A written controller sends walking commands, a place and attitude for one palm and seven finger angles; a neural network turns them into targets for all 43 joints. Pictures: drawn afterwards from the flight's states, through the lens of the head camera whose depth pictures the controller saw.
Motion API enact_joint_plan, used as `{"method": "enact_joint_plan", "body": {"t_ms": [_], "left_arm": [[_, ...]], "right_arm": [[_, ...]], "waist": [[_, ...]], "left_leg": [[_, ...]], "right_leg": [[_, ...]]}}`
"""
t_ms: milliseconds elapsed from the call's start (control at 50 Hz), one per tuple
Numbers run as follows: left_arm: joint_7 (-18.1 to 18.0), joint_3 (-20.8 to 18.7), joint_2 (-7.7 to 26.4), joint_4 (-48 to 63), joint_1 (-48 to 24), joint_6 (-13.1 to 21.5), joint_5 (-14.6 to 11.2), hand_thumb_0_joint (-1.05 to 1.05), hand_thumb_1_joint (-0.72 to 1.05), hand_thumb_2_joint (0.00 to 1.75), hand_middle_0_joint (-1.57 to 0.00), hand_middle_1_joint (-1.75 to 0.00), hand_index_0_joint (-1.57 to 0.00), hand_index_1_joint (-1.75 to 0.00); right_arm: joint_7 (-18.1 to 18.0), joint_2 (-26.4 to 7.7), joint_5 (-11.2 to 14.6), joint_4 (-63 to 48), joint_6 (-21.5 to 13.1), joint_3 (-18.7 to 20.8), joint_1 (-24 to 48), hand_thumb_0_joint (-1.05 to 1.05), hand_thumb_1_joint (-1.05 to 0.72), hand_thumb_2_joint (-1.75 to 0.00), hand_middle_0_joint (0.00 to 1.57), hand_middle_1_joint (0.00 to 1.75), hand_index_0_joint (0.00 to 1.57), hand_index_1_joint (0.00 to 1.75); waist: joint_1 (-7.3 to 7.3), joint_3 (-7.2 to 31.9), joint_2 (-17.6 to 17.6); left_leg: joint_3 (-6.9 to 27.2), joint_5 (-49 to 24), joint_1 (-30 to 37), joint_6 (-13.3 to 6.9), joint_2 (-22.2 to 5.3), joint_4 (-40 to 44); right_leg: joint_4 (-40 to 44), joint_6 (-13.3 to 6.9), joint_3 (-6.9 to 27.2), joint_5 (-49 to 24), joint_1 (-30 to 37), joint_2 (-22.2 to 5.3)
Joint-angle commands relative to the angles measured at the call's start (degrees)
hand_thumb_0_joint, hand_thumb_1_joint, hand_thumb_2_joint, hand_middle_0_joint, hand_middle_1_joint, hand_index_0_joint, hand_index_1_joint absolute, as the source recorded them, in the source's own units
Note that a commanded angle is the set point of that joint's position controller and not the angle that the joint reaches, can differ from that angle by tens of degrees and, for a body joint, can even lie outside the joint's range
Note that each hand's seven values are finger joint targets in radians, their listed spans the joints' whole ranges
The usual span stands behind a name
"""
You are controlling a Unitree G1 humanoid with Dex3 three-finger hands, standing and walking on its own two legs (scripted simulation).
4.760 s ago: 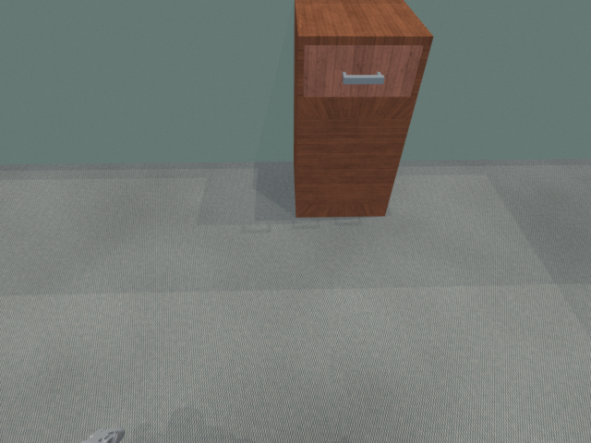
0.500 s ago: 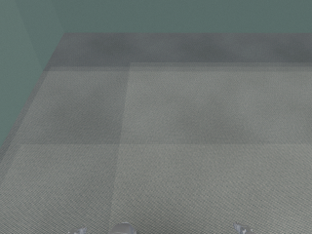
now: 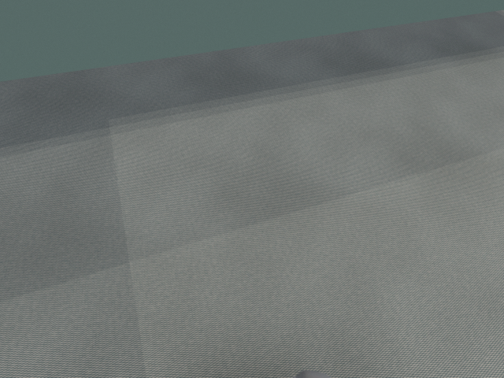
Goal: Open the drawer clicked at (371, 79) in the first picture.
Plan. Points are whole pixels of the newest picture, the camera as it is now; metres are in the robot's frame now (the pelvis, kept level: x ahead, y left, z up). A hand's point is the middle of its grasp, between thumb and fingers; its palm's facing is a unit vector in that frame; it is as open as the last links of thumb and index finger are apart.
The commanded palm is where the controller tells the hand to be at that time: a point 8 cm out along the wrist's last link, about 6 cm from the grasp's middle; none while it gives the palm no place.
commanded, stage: walk to a spot facing it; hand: left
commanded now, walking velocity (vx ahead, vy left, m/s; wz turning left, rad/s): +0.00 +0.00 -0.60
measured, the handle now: out of the picture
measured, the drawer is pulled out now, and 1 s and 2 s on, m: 0.00 0.00 0.00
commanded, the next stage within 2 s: turn to face it in 1.16 s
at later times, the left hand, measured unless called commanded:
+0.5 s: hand out of the picture +0.11 +0.12 -0.15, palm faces -0.17 -0.96 -0.22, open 7.4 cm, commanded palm none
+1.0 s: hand (195, 266) +0.35 +0.14 -0.17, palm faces -0.45 -0.87 -0.21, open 7.4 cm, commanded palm none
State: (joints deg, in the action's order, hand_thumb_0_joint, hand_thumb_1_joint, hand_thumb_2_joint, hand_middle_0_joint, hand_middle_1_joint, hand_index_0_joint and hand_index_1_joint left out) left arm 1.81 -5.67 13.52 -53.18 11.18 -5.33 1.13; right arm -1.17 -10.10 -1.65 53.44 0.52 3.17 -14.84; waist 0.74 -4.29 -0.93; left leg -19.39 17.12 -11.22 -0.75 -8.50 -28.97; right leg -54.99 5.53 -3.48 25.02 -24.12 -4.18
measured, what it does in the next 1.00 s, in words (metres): walks ahead, turning right: right foot, then left foot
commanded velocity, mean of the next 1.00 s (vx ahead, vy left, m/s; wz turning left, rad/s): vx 0.16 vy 0.00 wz -0.57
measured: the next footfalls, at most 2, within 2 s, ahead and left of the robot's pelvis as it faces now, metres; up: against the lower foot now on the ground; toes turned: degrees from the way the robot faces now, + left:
right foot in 0.12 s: +0.03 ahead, -0.13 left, +0.00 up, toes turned -12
left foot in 0.70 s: +0.24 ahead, +0.04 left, +0.00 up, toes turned -17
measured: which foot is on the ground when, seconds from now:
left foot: down 0.00-0.12, up 0.14-0.68, down 0.70-1.00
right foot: up 0.00-0.10, down 0.12-0.72, up 0.74-1.00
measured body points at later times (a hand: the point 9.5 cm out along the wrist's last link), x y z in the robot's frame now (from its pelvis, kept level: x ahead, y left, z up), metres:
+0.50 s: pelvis +0.04 -0.06 +0.01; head +0.05 -0.08 +0.45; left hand +0.12 +0.17 -0.13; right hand +0.07 -0.33 -0.14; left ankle +0.10 +0.10 -0.67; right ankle -0.01 -0.13 -0.74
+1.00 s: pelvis +0.20 -0.02 +0.00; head +0.24 -0.01 +0.45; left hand +0.38 +0.18 -0.15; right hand +0.10 -0.25 -0.13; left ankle +0.20 +0.05 -0.74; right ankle +0.12 -0.15 -0.63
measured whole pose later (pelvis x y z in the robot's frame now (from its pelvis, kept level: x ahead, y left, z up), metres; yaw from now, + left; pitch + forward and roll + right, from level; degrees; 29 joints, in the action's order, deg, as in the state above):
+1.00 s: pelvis +0.20 -0.02 +0.00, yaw -33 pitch +0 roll -2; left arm 1.4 -6.7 15.0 -54.9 13.7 -2.6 1.4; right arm -2.1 -9.4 -1.1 55.0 -1.7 1.8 -15.8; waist -1.4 -3.1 -2.0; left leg -15.1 17.2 -7.6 -2.2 -4.6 -24.9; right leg -69.4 4.1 -1.5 15.7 -33.4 -3.1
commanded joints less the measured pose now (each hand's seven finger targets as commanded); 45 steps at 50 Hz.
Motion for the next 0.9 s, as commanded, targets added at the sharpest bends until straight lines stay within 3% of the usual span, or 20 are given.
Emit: {"method": "enact_joint_plan", "body": {"t_ms": [0, 40, 60, 80, 100, 120, 140, 180, 200, 260, 500, 600, 640, 660, 680, 700, 720, 780, 820, 880], "left_arm": [[-0.42, 0.15, 1.56, 6.55, -3.87, 2.68, -0.03, 0.0, 0.9, 0.9, -0.2, -0.3, -0.2, -0.3], [-0.72, -0.04, 2.18, 6.01, -1.47, 3.25, -0.01, 0.0, 0.9, 0.9, -0.2, -0.3, -0.2, -0.3], [-0.94, -0.29, 3.6, 5.18, 1.13, 3.84, 0.09, 0.0, 0.9, 0.9, -0.2, -0.3, -0.2, -0.3], [-1.59, -1.13, 8.9, 4.1, 5.59, 4.75, 0.61, 0.0, 0.9, 0.9, -0.2, -0.3, -0.2, -0.3], [-2.47, -2.52, 15.27, 3.3, 8.58, 5.08, 0.55, 0.0, 0.9, 0.9, -0.2, -0.3, -0.2, -0.3], [-3.03, -2.45, 15.47, 2.9, 9.58, 4.65, -0.36, 0.0, 0.9, 0.9, -0.2, -0.3, -0.2, -0.3], [-3.39, -2.26, 12.97, 3.3, 7.11, 4.48, -0.46, 0.0, 0.9, 0.9, -0.2, -0.3, -0.2, -0.3], [-3.21, -1.41, 9.8, 4.86, 1.04, 4.5, -0.63, 0.0, 0.9, 0.9, -0.2, -0.3, -0.2, -0.3], [-2.93, -0.77, 8.29, 5.0, -0.1, 4.91, -0.73, 0.0, 0.9, 0.9, -0.2, -0.3, -0.2, -0.3], [-2.37, -0.55, 8.1, 4.14, 1.59, 6.37, -0.55, 0.0, 0.9, 0.9, -0.2, -0.3, -0.2, -0.3], [-1.89, -0.29, 7.9, 0.34, 9.92, 8.4, -0.02, 0.0, 0.9, 0.9, -0.2, -0.3, -0.2, -0.3], [-2.22, -0.44, 8.73, -0.52, 9.93, 8.12, 0.15, 0.0, 0.9, 0.9, -0.2, -0.3, -0.2, -0.3], [-2.2, -0.57, 8.7, -0.51, 7.83, 7.86, -0.14, 0.0, 0.9, 0.9, -0.2, -0.3, -0.2, -0.3], [-2.02, -0.48, 7.3, -0.09, 6.95, 7.78, -0.42, 0.0, 0.9, 0.9, -0.2, -0.3, -0.2, -0.3], [-1.53, -0.11, 4.36, 0.6, 7.69, 7.62, -1.07, 0.0, 0.9, 0.9, -0.2, -0.3, -0.2, -0.3], [-1.02, 0.32, 2.17, 1.32, 9.39, 7.76, -1.25, 0.0, 0.9, 0.9, -0.2, -0.3, -0.2, -0.3], [-0.99, -0.03, 4.13, 1.33, 8.0, 7.41, -0.54, 0.0, 0.9, 0.9, -0.2, -0.3, -0.2, -0.3], [0.1, -0.79, 3.52, -0.67, 6.92, 5.73, 0.56, 0.0, 0.9, 0.9, -0.2, -0.3, -0.2, -0.3], [0.21, -0.64, 1.74, -1.4, 9.36, 4.69, 0.32, 0.0, 0.9, 0.9, -0.2, -0.3, -0.2, -0.3], [-0.28, -0.69, 1.01, -1.15, 9.88, 3.38, 0.36, 0.0, 0.9, 0.9, -0.2, -0.3, -0.2, -0.3]], "right_arm": [[0.12, -12.3, 0.09, -1.92, -0.8, 3.56, -1.65, 0.0, -0.9, -0.9, 0.2, 0.3, 0.2, 0.3], [0.38, -12.19, 0.2, -1.78, -0.65, 3.62, -1.02, 0.0, -0.9, -0.9, 0.2, 0.3, 0.2, 0.3], [0.56, -11.92, 0.45, -1.74, -0.52, 3.45, -1.29, 0.0, -0.9, -0.9, 0.2, 0.3, 0.2, 0.3], [0.97, -9.8, 1.01, -2.72, -0.23, 3.02, -2.02, 0.0, -0.9, -0.9, 0.2, 0.3, 0.2, 0.3], [1.18, -5.3, 0.8, -6.12, 0.04, 1.41, 1.21, 0.0, -0.9, -0.9, 0.2, 0.3, 0.2, 0.3], [0.34, -6.73, 0.91, -6.57, 1.0, 1.47, 2.43, 0.0, -0.9, -0.9, 0.2, 0.3, 0.2, 0.3], [0.16, -6.61, 1.0, -6.12, 1.61, 1.51, 3.28, 0.0, -0.9, -0.9, 0.2, 0.3, 0.2, 0.3], [0.56, -7.78, 0.18, -5.29, 1.71, 1.78, 4.51, 0.0, -0.9, -0.9, 0.2, 0.3, 0.2, 0.3], [0.89, -8.34, -0.24, -4.55, 1.6, 2.01, 3.85, 0.0, -0.9, -0.9, 0.2, 0.3, 0.2, 0.3], [1.37, -8.27, -0.46, -3.59, 0.88, 2.11, 2.6, 0.0, -0.9, -0.9, 0.2, 0.3, 0.2, 0.3], [2.1, -7.73, 0.07, -7.97, -1.31, 1.58, 13.06, 0.0, -0.9, -0.9, 0.2, 0.3, 0.2, 0.3], [1.84, -6.72, 0.8, -8.97, -2.61, 0.94, 14.02, 0.0, -0.9, -0.9, 0.2, 0.3, 0.2, 0.3], [1.24, -7.35, 0.9, -7.05, -3.13, 1.13, 8.65, 0.0, -0.9, -0.9, 0.2, 0.3, 0.2, 0.3], [0.44, -9.43, 0.87, -5.09, -3.52, 1.48, 2.73, 0.0, -0.9, -0.9, 0.2, 0.3, 0.2, 0.3], [-0.26, -14.64, 0.37, -3.06, -3.93, 2.62, -4.51, 0.0, -0.9, -0.9, 0.2, 0.3, 0.2, 0.3], [-0.08, -18.99, -0.02, -2.43, -3.67, 3.33, -9.2, 0.0, -0.9, -0.9, 0.2, 0.3, 0.2, 0.3], [0.1, -17.99, 0.45, -3.68, -2.81, 2.96, -6.82, 0.0, -0.9, -0.9, 0.2, 0.3, 0.2, 0.3], [-0.26, -9.61, 0.38, -4.77, -3.35, 0.28, 2.12, 0.0, -0.9, -0.9, 0.2, 0.3, 0.2, 0.3], [-0.71, -8.1, 0.71, -3.59, -3.77, -0.14, 2.21, 0.0, -0.9, -0.9, 0.2, 0.3, 0.2, 0.3], [-0.99, -7.43, 0.93, -2.31, -3.83, -0.11, -0.83, 0.0, -0.9, -0.9, 0.2, 0.3, 0.2, 0.3]], "waist": [[1.98, 6.03, 14.0], [0.41, 7.03, 12.35], [-1.22, 8.91, 8.35], [-3.69, 11.0, -4.26], [-5.13, 9.77, -19.4], [-5.43, 10.63, -14.12], [-4.54, 8.26, -11.05], [-2.77, 4.03, -9.7], [-1.75, 2.98, -7.58], [-1.41, 3.54, -6.33], [-3.92, 0.9, -6.12], [-3.62, 2.13, -6.59], [-0.85, 3.07, -5.56], [1.78, 4.93, -2.32], [4.48, 10.08, 9.05], [4.59, 13.17, 20.83], [4.39, 8.66, 14.55], [-0.54, -2.1, 7.9], [-2.48, -0.17, 9.46], [-2.63, 3.12, 10.07]], "left_leg": [[9.31, -26.98, 8.89, -5.41, -15.63, 5.41], [6.52, -26.02, 6.77, -2.83, -15.2, 0.92], [4.25, -23.84, 3.81, -0.21, -13.68, -5.39], [2.75, -11.43, -7.39, 3.33, -10.11, -17.13], [5.19, 18.82, -23.33, 6.09, -0.97, -31.14], [13.99, 20.49, -23.52, 5.58, -0.72, -37.8], [16.69, 16.2, -24.04, 5.07, -1.65, -39.23], [17.78, 8.27, -26.46, 5.8, -1.59, -39.92], [17.68, 4.28, -25.38, 6.2, -1.62, -38.95], [16.78, 0.6, -24.11, 6.94, -0.6, -34.94], [18.6, -0.47, -26.97, 6.26, 2.16, -21.67], [17.14, 2.05, -16.18, 4.79, 5.37, -8.85], [16.01, -3.22, -3.64, 4.37, 6.56, -0.06], [16.74, -6.04, 8.27, 3.66, 5.54, 4.92], [28.23, -0.16, 20.53, 1.22, -5.71, 8.32], [44.05, 3.89, 24.35, -3.73, -20.72, 13.56], [44.77, 8.81, 15.72, -6.05, -22.39, 15.52], [28.21, -2.06, -0.47, -1.84, -13.95, 17.67], [18.9, -20.22, 0.5, 0.72, -10.59, 14.8], [12.57, -36.17, 3.69, 0.61, -9.78, 11.3]], "right_leg": [[10.68, -2.15, -2.43, 0.85, -0.76, 1.1], [19.6, -3.42, -3.08, -5.32, 5.09, 1.92], [27.24, -4.23, -3.47, -13.0, 12.04, 2.23], [33.01, -7.46, 7.37, -24.11, 23.39, -5.7], [33.99, -13.69, 26.69, -46.37, 26.74, -18.76], [33.21, -17.31, 25.13, -50.78, 23.36, -20.7], [35.27, -16.83, 21.66, -36.83, 20.22, -17.04], [38.94, -14.57, 20.44, -17.61, 17.6, -12.35], [39.74, -13.37, 18.25, -15.11, 15.75, -10.12], [40.08, -13.28, 16.64, -15.95, 16.72, -7.97], [41.99, -16.57, 25.77, -12.25, 21.11, -8.12], [36.79, -15.65, 26.01, -23.75, 19.38, -6.99], [31.89, -13.31, 24.22, -23.71, 12.92, -4.47], [25.09, -11.32, 21.55, -23.94, 6.08, -0.62], [12.38, -8.83, 15.74, -12.57, -3.05, 5.52], [-4.25, -5.72, 6.82, 8.78, -12.7, 8.64], [-10.65, -5.41, 7.68, 8.34, -12.32, 4.58], [-15.02, -4.04, 5.49, -2.28, -9.49, 0.37], [-15.77, -2.89, 4.06, -6.8, -7.72, 0.49], [-17.7, -1.94, 3.2, -8.93, -8.59, 0.93]]}}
